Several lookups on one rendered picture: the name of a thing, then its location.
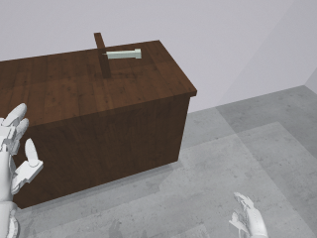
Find right robot hand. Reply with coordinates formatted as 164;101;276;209
229;191;268;238

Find left robot hand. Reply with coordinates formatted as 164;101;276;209
0;103;44;202

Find counter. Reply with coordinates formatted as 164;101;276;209
0;33;197;209

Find robot left forearm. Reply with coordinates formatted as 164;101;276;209
0;201;21;238

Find tap lever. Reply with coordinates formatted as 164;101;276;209
103;49;142;60

